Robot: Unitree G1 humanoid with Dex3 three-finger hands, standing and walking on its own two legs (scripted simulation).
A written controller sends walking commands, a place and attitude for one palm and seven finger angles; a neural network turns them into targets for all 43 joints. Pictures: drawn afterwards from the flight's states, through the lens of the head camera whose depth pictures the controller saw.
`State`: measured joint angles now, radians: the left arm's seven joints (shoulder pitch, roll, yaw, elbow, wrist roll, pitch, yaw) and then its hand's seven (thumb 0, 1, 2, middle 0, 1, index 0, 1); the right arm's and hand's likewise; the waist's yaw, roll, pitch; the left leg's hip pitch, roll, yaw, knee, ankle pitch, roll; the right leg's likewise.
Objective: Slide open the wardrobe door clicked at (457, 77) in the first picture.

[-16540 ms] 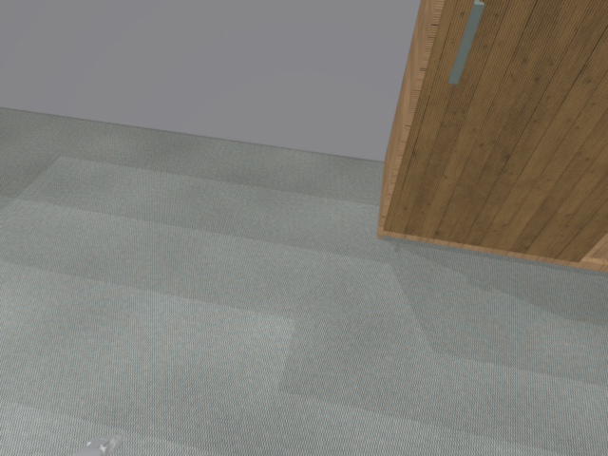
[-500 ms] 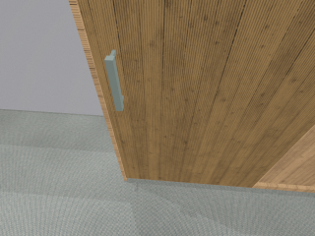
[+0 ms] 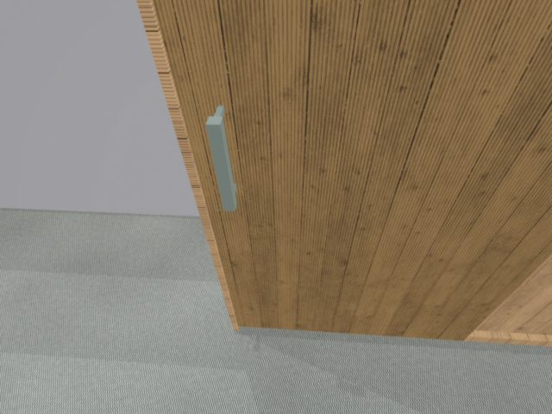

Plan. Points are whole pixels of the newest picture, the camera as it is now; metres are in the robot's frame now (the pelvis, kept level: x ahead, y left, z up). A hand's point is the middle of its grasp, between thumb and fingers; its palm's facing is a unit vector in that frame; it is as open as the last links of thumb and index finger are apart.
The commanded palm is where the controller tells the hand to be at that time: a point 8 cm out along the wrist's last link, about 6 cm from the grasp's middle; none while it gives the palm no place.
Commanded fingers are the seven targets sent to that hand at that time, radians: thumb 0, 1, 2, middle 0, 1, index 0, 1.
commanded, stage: come to a stop and stand still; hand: left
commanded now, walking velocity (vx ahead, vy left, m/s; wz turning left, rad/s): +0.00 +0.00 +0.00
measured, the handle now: (225, 161) +0.51 +0.12 +0.09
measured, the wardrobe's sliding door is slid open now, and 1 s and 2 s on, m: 0.00 0.00 0.00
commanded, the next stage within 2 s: look again from close up in 0.06 s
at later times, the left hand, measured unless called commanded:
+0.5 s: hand out of the picture +0.00 +0.15 -0.17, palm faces +0.03 -0.98 -0.20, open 7.4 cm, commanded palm none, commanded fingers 0.00 0.90 0.90 -0.20 -0.30 -0.20 -0.30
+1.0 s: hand out of the picture +0.00 +0.13 -0.17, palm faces +0.04 -0.98 -0.20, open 7.4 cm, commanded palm none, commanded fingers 0.00 0.90 0.90 -0.20 -0.30 -0.20 -0.30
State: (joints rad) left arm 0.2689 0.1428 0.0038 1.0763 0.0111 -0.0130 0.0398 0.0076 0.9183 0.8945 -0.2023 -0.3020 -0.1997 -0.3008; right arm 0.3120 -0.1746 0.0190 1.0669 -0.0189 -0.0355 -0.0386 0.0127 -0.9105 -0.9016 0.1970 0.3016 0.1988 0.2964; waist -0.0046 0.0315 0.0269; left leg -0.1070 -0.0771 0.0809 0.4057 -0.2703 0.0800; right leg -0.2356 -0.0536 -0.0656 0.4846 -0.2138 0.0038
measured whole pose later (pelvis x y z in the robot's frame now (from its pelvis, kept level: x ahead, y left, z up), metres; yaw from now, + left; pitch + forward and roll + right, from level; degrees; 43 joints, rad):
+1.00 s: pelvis +0.00 -0.04 +0.00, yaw +1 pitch -2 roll +1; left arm 0.29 0.14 -0.01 1.10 0.01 -0.02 0.04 0.01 0.91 0.89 -0.20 -0.30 -0.20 -0.30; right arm 0.29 -0.14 0.02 1.14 -0.01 -0.02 -0.03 0.01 -0.91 -0.90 0.20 0.30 0.20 0.30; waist 0.00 0.00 0.06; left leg -0.09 -0.02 0.05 0.39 -0.26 0.03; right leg -0.20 0.00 -0.10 0.43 -0.19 -0.05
